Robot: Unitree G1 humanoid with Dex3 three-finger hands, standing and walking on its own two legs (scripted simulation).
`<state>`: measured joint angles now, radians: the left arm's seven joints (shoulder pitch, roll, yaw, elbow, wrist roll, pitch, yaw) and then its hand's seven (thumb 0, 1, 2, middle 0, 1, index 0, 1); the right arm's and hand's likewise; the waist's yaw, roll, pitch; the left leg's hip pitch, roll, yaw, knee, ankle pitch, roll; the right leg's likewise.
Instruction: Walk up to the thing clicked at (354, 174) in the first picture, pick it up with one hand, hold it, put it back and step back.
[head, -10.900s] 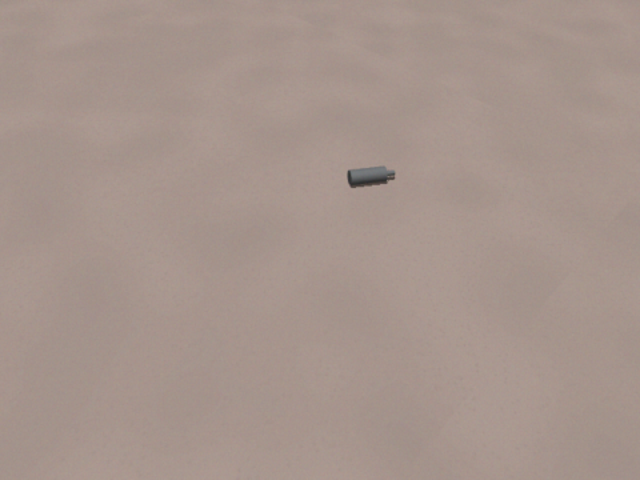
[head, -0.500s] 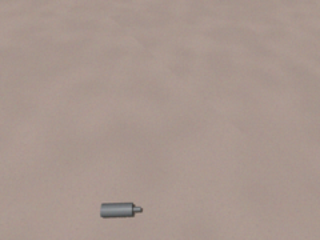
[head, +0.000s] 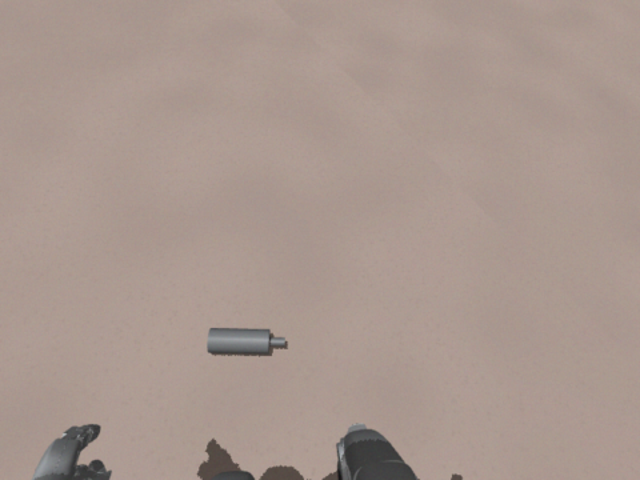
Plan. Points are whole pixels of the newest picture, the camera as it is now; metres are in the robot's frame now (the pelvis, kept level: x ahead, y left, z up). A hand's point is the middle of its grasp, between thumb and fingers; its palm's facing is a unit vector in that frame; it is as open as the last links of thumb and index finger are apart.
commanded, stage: walk up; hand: left
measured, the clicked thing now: (247, 341) +0.53 +0.14 -0.72
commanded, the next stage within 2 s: stand in 1.60 s
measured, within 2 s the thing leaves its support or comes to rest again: neither
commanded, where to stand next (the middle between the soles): +0.13 -0.05 m, yaw -3 degrees
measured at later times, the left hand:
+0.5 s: hand out of the picture +0.11 +0.20 -0.12, palm faces -0.11 -0.90 -0.41, open 7.4 cm
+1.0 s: hand (134, 464) +0.16 +0.23 -0.15, palm faces -0.06 -0.93 -0.37, open 7.4 cm
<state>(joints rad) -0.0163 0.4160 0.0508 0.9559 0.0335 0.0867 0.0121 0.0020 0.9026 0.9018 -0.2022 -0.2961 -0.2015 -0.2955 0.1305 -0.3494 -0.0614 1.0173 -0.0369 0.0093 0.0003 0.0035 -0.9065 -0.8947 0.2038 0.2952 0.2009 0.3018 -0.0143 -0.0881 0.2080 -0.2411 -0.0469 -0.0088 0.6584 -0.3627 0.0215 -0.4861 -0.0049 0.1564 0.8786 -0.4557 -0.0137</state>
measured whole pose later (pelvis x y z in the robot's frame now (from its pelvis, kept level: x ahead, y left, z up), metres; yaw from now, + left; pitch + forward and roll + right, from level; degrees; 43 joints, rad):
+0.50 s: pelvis +0.01 -0.07 +0.01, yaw -6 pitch -5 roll +0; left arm 0.25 0.39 0.06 0.92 0.04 -0.03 -0.05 0.00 0.90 0.90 -0.20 -0.30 -0.20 -0.30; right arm 0.32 -0.45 -0.08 0.94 -0.01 0.01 0.02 0.01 -0.91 -0.90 0.20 0.30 0.20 0.30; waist -0.01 0.06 0.08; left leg -0.33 0.00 -0.08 0.98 -0.48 0.04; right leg -0.21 0.00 -0.02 0.58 -0.28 -0.03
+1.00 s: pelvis +0.04 -0.03 +0.00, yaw -1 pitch -2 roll +0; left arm 0.09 0.40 0.02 0.88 -0.02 0.02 0.03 0.00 0.90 0.90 -0.20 -0.30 -0.20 -0.30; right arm 0.16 -0.37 -0.04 0.86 -0.01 0.00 0.00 0.01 -0.90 -0.89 0.21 0.30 0.20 0.30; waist 0.00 -0.03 0.20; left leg -0.35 -0.02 -0.03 0.66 -0.28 0.02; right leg -0.38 0.00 0.05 0.99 -0.55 -0.02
